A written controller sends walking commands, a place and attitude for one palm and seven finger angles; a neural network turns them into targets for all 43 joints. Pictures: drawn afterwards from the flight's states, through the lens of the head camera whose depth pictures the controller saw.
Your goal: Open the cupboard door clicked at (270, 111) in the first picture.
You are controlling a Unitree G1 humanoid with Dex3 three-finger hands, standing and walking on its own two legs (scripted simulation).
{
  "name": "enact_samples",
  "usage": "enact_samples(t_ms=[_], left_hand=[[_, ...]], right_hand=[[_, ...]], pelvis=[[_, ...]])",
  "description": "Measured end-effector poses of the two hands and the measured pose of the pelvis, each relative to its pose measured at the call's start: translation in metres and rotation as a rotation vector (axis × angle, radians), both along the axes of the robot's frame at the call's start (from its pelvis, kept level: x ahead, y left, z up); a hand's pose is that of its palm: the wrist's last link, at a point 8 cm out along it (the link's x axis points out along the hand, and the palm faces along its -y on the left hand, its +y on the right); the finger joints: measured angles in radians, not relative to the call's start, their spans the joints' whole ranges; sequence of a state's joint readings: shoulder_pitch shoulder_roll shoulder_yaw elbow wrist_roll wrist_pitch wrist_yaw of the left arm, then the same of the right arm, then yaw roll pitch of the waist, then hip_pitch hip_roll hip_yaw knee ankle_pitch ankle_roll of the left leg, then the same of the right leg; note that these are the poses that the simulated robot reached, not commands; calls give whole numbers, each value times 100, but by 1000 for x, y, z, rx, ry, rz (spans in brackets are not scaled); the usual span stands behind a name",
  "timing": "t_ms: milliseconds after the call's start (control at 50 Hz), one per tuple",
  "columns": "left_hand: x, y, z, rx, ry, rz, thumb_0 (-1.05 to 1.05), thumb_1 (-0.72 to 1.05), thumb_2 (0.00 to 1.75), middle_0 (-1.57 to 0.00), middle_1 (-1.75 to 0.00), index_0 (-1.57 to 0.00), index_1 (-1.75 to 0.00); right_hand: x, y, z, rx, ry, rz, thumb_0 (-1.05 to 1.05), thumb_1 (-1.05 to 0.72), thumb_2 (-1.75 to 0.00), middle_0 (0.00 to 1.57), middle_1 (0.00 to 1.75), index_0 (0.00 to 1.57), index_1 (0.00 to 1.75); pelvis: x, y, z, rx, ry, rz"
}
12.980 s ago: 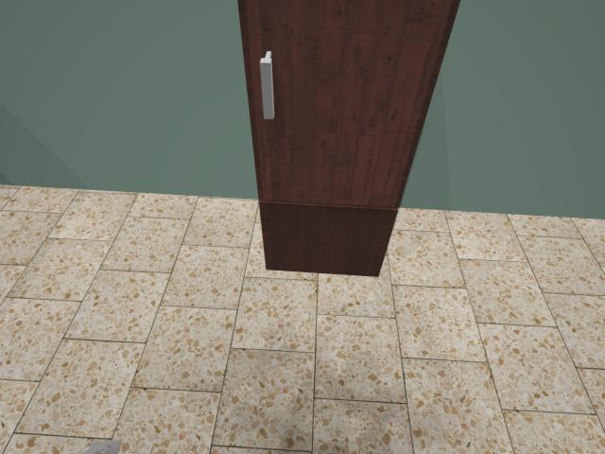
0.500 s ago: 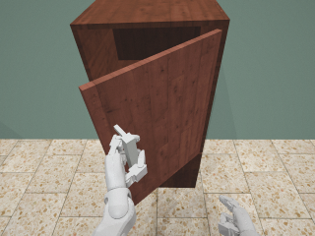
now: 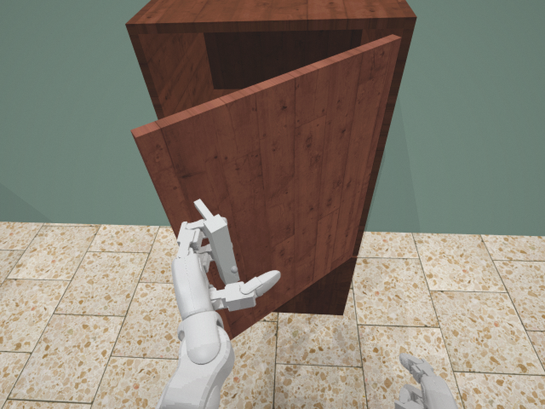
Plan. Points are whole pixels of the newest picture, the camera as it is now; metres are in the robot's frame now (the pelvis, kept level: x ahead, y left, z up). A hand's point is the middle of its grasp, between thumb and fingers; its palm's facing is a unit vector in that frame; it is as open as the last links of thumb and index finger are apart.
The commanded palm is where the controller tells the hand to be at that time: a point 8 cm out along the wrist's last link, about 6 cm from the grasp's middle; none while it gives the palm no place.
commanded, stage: open thumb and fingers to let go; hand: left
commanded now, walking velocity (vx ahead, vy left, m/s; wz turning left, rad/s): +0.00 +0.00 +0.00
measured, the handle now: (216, 243) +0.33 +0.10 +0.09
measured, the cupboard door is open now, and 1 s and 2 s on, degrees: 39 40 40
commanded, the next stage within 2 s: slide the hand sideways off the handle in 0.36 s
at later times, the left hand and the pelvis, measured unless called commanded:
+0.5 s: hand (235, 267) +0.29 +0.07 +0.09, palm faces +0.27 -0.96 -0.02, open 15.3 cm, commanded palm +0.25 +0.10 +0.09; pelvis -0.01 +0.02 +0.00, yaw +0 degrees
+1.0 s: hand (225, 303) +0.24 +0.07 +0.09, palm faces -0.10 -0.99 +0.03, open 16.3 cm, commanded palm +0.21 +0.14 +0.09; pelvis -0.01 +0.03 +0.00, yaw -2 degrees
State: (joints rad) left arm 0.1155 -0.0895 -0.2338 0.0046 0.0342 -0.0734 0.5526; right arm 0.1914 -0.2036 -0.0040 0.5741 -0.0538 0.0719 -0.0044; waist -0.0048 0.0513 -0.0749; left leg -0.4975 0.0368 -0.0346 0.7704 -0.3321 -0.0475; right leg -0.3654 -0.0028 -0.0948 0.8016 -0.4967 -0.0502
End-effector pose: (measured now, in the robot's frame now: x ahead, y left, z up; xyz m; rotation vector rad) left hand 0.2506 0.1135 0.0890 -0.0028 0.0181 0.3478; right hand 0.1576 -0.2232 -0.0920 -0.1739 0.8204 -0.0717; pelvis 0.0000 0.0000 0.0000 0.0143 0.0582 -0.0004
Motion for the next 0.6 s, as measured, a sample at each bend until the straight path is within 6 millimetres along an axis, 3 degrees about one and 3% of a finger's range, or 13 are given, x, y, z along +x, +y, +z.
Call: enact_samples(t_ms=[180,380,500,600], left_hand=[[2,3,1,9,-7,-25,0,-43,34,-28,-106,-28,-106],[7,-1,1,15,-3,-59,-1,-49,31,-23,-64,-23,-66],[6,1,1,18,0,-76,-1,-50,30,-30,-55,-28,-58],[-4,11,-2,48,-45,-363,-1,-49,30,-24,-44,-17,-46]], right_hand=[[7,17,5,14,-30,12,2,-90,-90,20,30,20,30],[10,34,6,27,-36,34,2,-90,-90,20,30,20,30],[6,38,7,27,-31,43,1,-90,-90,20,30,20,30],[-7,35,6,18,-26,33,1,-90,-90,20,30,20,30]], pelvis=[[-1,10,-1,-10,-1,-4],[-7,19,-4,-20,0,-4],[-11,21,-3,-23,-7,-3],[-15,24,-4,-20,-2,1]])
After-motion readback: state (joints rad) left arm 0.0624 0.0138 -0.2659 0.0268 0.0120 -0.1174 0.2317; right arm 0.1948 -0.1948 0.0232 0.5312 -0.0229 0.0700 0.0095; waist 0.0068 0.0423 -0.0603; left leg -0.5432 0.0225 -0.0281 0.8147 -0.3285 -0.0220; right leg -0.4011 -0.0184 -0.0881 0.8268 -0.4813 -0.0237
